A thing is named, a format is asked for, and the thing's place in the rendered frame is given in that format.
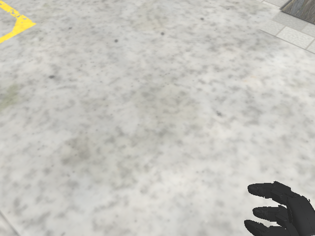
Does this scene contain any robot right hand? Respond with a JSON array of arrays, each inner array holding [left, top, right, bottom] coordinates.
[[244, 181, 315, 236]]

